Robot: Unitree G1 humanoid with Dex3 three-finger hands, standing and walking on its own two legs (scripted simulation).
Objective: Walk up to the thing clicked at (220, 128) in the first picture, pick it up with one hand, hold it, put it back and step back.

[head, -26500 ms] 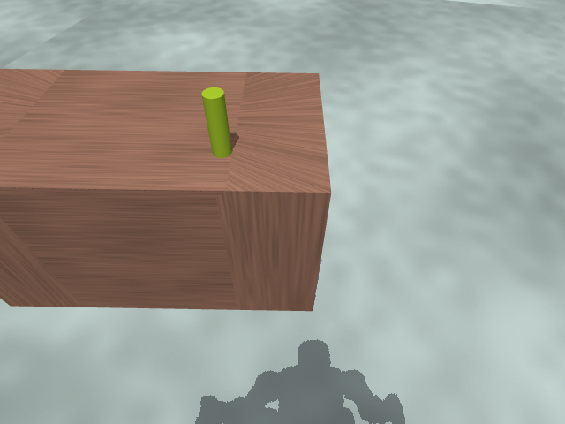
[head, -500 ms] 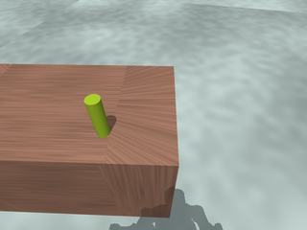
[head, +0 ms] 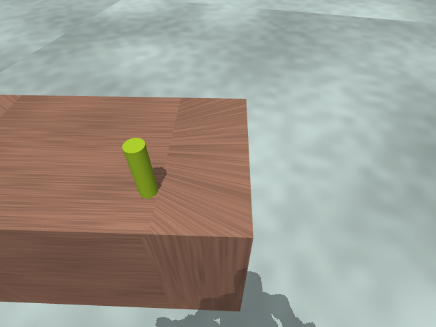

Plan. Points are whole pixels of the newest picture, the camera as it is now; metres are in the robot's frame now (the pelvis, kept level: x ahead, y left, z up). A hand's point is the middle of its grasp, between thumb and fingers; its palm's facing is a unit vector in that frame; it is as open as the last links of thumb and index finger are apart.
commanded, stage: stand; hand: left
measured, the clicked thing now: (141, 170) +0.50 +0.21 -0.04
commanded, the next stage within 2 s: step back in 1.80 s
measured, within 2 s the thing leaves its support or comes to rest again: neither
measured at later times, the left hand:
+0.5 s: hand out of the picture +0.08 +0.25 -0.15, palm faces +0.00 -0.94 -0.34, open 7.4 cm
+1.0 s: hand out of the picture +0.09 +0.25 -0.15, palm faces -0.01 -0.94 -0.34, open 7.4 cm
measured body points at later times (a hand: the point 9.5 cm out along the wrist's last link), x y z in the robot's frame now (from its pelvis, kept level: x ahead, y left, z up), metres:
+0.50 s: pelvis +0.01 +0.00 +0.00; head +0.02 +0.00 +0.45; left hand +0.08 +0.30 -0.13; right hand +0.07 -0.29 -0.14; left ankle -0.01 +0.15 -0.74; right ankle +0.05 -0.12 -0.74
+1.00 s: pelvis +0.02 +0.00 +0.00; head +0.03 -0.01 +0.45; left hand +0.10 +0.30 -0.13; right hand +0.08 -0.30 -0.14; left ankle -0.01 +0.15 -0.74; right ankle +0.05 -0.12 -0.74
